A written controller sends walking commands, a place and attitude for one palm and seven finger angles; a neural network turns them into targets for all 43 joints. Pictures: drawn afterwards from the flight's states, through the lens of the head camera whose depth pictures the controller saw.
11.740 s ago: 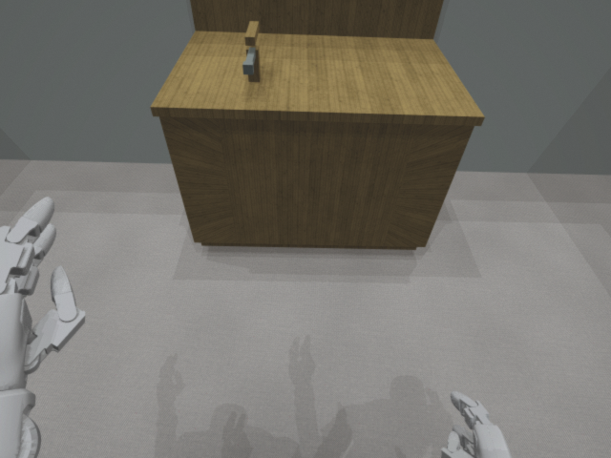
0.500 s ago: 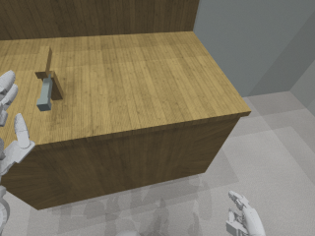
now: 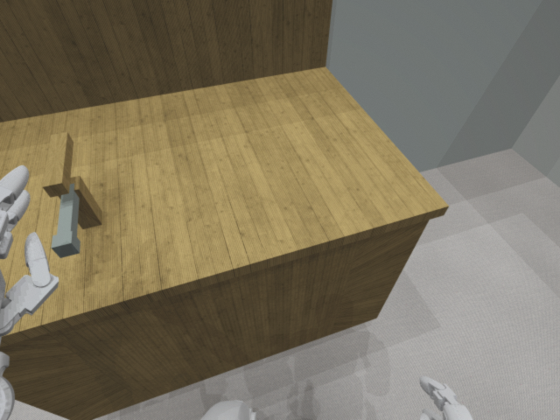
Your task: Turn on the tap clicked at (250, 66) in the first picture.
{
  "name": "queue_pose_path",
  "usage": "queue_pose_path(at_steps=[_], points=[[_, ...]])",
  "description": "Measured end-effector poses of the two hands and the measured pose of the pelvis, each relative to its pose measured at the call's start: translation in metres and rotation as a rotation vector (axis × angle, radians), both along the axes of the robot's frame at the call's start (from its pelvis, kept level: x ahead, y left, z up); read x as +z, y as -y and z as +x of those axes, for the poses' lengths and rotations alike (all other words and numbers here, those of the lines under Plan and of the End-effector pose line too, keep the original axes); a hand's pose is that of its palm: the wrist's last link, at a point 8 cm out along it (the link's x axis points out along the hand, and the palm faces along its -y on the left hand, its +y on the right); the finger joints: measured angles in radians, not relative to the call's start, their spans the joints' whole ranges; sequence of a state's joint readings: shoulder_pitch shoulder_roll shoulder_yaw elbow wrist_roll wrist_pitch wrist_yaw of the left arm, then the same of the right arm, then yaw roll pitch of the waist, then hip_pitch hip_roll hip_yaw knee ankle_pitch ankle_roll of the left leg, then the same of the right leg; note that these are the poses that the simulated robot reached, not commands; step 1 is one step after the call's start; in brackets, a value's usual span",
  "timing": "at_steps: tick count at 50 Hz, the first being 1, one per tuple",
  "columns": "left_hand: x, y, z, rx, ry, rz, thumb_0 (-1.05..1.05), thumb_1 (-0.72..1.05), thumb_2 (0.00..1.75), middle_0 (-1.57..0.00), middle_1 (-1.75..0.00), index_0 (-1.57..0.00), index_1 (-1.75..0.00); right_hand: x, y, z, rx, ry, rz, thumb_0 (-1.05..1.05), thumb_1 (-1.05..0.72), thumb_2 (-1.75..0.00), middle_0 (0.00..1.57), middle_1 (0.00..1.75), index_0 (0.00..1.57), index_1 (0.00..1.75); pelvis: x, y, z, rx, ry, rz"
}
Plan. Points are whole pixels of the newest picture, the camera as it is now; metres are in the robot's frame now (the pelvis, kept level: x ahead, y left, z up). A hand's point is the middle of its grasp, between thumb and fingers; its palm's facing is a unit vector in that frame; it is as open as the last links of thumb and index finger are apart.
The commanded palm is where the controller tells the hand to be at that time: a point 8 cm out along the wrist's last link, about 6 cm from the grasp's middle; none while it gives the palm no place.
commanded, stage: come to a stop and stand still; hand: left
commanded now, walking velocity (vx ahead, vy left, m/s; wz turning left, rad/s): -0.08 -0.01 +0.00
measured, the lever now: (66, 244) +0.35 +0.36 +0.04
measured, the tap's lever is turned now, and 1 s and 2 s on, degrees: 0 0 0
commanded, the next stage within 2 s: look again from close up in 1.24 s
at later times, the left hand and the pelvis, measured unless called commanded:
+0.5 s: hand (22, 242) +0.25 +0.29 +0.19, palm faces +0.39 -0.81 -0.43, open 7.4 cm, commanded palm +0.18 +0.32 +0.19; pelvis +0.03 +0.03 +0.01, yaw +2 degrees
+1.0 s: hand out of the picture +0.25 +0.34 +0.17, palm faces +0.36 -0.82 -0.44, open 7.4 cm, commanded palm +0.19 +0.37 +0.19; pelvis +0.03 +0.09 +0.01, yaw +0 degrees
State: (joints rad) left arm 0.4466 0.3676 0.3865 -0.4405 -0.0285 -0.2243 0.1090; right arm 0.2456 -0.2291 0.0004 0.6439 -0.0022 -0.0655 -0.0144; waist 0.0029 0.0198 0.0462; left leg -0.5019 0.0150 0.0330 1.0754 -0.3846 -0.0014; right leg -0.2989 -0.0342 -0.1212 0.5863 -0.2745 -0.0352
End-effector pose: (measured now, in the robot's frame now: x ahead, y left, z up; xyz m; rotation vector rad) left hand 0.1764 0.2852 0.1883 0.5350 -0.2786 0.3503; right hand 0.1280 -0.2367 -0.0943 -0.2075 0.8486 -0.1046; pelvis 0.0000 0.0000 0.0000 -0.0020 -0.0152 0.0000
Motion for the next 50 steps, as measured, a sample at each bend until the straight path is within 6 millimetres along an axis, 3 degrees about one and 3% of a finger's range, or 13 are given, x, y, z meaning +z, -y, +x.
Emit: queue_pose_path(at_steps=[4, 7, 13, 19, 23, 28, 30, 36, 39, 45, 50], points=[[-0.004, -0.011, 0.007, 0.023, 0.013, -0.05, 0.02, 0.89, 0.9, -0.21, -0.3, -0.22, -0.31, 0.013, 0.001, 0.014, 0.003, 0.01, -0.065, 0.01, -0.91, -0.9, 0.2, 0.3, 0.2, 0.3, 0.004, -0.011, 0.011, 0.002, 0.006, 0.016], [-0.003, -0.02, 0.017, -0.007, 0.068, -0.057, 0.02, 0.89, 0.9, -0.21, -0.3, -0.22, -0.3, 0.017, -0.005, 0.034, -0.005, 0.078, -0.107, 0.01, -0.91, -0.9, 0.2, 0.3, 0.2, 0.3, -0.005, -0.027, 0.021, 0.001, 0.02, -0.01], [0.006, -0.037, 0.039, -0.016, 0.107, -0.036, 0.02, 0.89, 0.9, -0.21, -0.3, -0.21, -0.3, 0.031, -0.046, 0.07, 0.009, 0.181, -0.03, 0.01, -0.91, -0.9, 0.2, 0.3, 0.19, 0.29, -0.002, -0.032, 0.027, 0.004, 0.024, 0.019], [0.01, -0.028, 0.034, -0.03, 0.04, -0.047, 0.02, 0.89, 0.9, -0.21, -0.3, -0.21, -0.3, 0.038, -0.08, 0.088, 0.083, 0.219, 0.073, 0.01, -0.91, -0.9, 0.2, 0.3, 0.2, 0.3, 0.006, -0.032, 0.032, 0.001, 0.002, -0.021], [0.001, -0.032, 0.028, -0.003, -0.017, -0.087, 0.02, 0.89, 0.9, -0.21, -0.3, -0.21, -0.3, 0.037, -0.082, 0.09, 0.092, 0.197, 0.066, 0.01, -0.9, -0.9, 0.21, 0.3, 0.2, 0.3, 0.009, -0.034, 0.033, -0.001, -0.006, -0.022], [0.034, -0.066, 0.046, 0.032, 0.106, 0.072, 0.02, 0.88, 0.9, -0.22, -0.3, -0.22, -0.31, 0.032, -0.079, 0.083, 0.169, 0.156, 0.014, 0.01, -0.91, -0.9, 0.21, 0.3, 0.2, 0.3, 0.007, -0.033, 0.023, 0.021, -0.009, -0.029], [0.037, -0.073, 0.051, 0.038, 0.134, 0.065, 0.02, 0.89, 0.9, -0.21, -0.3, -0.22, -0.31, 0.032, -0.072, 0.078, 0.162, 0.148, 0.006, 0.01, -0.9, -0.9, 0.21, 0.3, 0.2, 0.3, 0.007, -0.037, 0.022, 0.007, -0.019, -0.03], [0.002, -0.052, 0.049, -0.102, 0.022, -0.032, 0.02, 0.89, 0.9, -0.21, -0.3, -0.21, -0.3, 0.041, -0.052, 0.059, 0.058, 0.138, -0.069, 0.01, -0.91, -0.9, 0.21, 0.3, 0.2, 0.3, 0.007, -0.058, 0.03, -0.017, -0.017, -0.024], [-0.017, -0.056, 0.049, -0.126, -0.057, -0.051, 0.02, 0.89, 0.9, -0.21, -0.3, -0.21, -0.3, 0.043, -0.05, 0.051, 0.023, 0.109, -0.108, 0.01, -0.91, -0.9, 0.2, 0.3, 0.2, 0.3, 0.007, -0.066, 0.032, -0.015, -0.015, -0.024], [-0.016, -0.087, 0.048, -0.057, -0.064, -0.015, 0.02, 0.89, 0.9, -0.22, -0.3, -0.22, -0.31, 0.039, -0.07, 0.049, 0.033, 0.076, -0.108, 0.01, -0.91, -0.9, 0.2, 0.3, 0.19, 0.3, 0.007, -0.079, 0.031, -0.002, -0.01, -0.03], [-0.001, -0.092, 0.04, -0.045, 0.004, -0.002, 0.02, 0.89, 0.9, -0.21, -0.3, -0.22, -0.3, 0.036, -0.099, 0.06, 0.081, 0.107, -0.052, 0.01, -0.91, -0.9, 0.2, 0.3, 0.2, 0.3, 0.007, -0.087, 0.028, 0.004, -0.004, -0.038]])
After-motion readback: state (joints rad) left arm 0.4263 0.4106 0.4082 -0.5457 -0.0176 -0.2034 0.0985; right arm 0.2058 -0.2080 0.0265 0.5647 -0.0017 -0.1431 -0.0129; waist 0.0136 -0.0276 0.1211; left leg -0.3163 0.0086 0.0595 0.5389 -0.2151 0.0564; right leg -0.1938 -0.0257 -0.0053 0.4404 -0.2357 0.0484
